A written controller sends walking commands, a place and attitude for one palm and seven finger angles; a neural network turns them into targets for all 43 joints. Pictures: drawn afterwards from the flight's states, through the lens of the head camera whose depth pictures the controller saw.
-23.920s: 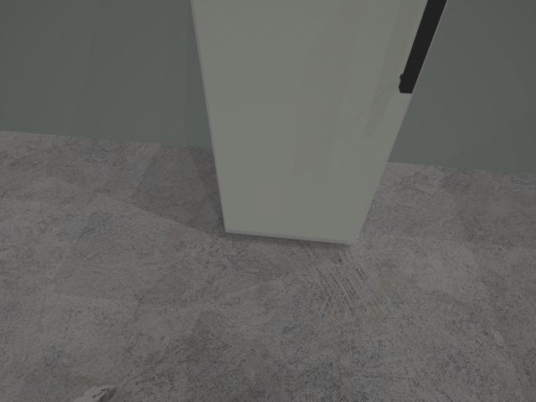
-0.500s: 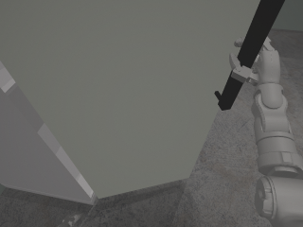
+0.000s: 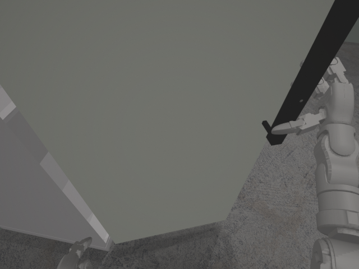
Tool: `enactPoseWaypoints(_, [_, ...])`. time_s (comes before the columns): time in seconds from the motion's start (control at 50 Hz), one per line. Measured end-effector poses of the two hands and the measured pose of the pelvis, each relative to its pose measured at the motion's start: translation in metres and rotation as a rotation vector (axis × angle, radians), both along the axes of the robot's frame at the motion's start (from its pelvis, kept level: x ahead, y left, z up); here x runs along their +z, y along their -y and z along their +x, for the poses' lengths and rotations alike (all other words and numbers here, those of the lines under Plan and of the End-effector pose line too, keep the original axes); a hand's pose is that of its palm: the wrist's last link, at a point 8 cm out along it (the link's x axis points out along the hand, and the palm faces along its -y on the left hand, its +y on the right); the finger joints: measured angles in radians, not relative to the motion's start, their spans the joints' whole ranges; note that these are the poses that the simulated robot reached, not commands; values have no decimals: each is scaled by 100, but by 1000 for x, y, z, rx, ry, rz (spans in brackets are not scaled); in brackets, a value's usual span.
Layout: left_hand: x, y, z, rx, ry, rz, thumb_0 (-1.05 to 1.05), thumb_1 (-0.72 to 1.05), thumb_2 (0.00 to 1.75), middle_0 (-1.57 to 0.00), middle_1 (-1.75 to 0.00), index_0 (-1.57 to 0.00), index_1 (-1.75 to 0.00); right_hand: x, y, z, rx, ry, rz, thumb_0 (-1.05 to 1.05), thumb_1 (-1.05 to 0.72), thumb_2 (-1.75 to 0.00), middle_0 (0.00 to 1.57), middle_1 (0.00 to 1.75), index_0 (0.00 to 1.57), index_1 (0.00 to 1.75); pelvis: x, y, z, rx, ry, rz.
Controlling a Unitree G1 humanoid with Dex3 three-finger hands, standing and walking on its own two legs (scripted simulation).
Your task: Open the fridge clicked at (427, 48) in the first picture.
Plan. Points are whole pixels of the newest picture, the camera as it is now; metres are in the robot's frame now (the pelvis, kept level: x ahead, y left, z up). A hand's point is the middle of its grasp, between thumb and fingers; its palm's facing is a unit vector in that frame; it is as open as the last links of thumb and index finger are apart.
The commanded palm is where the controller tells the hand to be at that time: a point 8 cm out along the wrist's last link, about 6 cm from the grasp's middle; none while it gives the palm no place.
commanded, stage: loosen the grip on the handle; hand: right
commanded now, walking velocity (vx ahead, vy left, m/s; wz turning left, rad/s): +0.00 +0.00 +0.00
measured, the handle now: (308, 57) +0.44 -0.19 +0.28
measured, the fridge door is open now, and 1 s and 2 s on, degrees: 68 67 67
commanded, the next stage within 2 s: slip the hand off the handle in 0.02 s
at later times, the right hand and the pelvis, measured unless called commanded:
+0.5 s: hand (322, 102) +0.40 -0.24 +0.21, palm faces +0.21 +0.97 -0.15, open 14.7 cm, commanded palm +0.37 -0.29 +0.20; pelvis +0.02 +0.01 +0.00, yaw -1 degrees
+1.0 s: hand (347, 119) +0.37 -0.28 +0.20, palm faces +0.21 +0.97 -0.14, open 14.7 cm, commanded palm +0.32 -0.32 +0.20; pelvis +0.01 -0.01 -0.01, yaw +0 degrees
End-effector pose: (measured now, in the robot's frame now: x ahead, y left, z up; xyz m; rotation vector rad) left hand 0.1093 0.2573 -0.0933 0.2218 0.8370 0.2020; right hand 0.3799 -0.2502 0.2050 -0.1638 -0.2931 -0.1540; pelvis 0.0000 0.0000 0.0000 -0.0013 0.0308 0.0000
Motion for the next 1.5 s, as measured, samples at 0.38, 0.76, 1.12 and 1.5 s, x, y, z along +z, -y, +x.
enactPoseWaypoints(0.38, [0, 14, 56, -51, 47, -37, 1, 91, 90, -20, -30, -20, -30, 4, 25, -9, -40, 7, -13, -1, 56, -20, 26, 116, 26, 115, -3, -6, 21, -19, -16, -6])
enactPoseWaypoints(0.76, [-11, -7, -7, 49, -91, 35, 1, 91, 90, -20, -30, -20, -30, 1, 76, -6, -55, -27, -7, -1, 56, -20, 25, 115, 25, 115, -6, 0, 9, -12, -43, 8])
enactPoseWaypoints(1.12, [4, 31, 33, -15, 80, -9, 1, 91, 90, -20, -30, -20, -30, -4, 88, -71, -60, 25, -6, -1, 56, -20, 26, 115, 25, 115, -5, 14, 7, -6, -5, 13])
enactPoseWaypoints(1.5, [29, 59, 85, -158, 263, -33, 1, 90, 90, -20, -30, -20, -30, -1, 81, -131, -57, 34, -21, -1, 56, -20, 26, 115, 25, 115, -5, 12, -1, -37, 44, 14])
